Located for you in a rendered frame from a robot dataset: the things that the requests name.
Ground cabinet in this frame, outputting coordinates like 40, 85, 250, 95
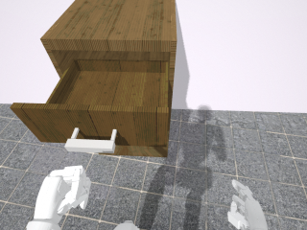
40, 0, 177, 158

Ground robot right hand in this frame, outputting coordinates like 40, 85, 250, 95
227, 179, 268, 230

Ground robot left hand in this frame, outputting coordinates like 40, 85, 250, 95
34, 165, 92, 223

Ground drawer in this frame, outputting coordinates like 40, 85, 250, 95
10, 58, 169, 148

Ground handle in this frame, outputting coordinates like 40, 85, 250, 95
64, 127, 117, 153

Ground robot left forearm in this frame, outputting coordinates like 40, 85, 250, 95
26, 219, 60, 230

